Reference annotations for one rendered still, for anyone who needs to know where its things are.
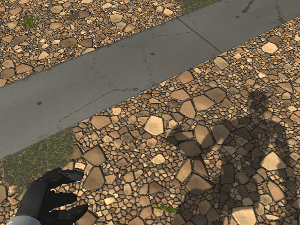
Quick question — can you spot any left robot hand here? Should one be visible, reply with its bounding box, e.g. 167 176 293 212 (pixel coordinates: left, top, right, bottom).
15 167 89 225

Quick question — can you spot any robot left forearm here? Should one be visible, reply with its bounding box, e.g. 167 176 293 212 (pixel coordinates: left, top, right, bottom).
7 215 41 225

